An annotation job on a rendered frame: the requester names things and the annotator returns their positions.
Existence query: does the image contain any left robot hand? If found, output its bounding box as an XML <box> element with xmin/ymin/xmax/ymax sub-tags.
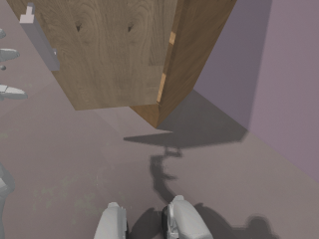
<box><xmin>0</xmin><ymin>29</ymin><xmax>28</xmax><ymax>102</ymax></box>

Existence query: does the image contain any cupboard door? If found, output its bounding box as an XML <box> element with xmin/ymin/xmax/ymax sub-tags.
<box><xmin>6</xmin><ymin>0</ymin><xmax>178</xmax><ymax>111</ymax></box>

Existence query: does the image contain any handle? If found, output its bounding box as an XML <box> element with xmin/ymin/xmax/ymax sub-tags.
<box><xmin>19</xmin><ymin>2</ymin><xmax>60</xmax><ymax>71</ymax></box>

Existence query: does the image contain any left robot upper arm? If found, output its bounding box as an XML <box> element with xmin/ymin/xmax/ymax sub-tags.
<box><xmin>0</xmin><ymin>162</ymin><xmax>16</xmax><ymax>239</ymax></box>

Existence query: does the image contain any right robot shin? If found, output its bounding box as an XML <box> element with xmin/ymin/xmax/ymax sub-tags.
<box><xmin>166</xmin><ymin>195</ymin><xmax>184</xmax><ymax>239</ymax></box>

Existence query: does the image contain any robot left thigh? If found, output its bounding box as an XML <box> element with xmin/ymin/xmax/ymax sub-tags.
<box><xmin>94</xmin><ymin>206</ymin><xmax>127</xmax><ymax>239</ymax></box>

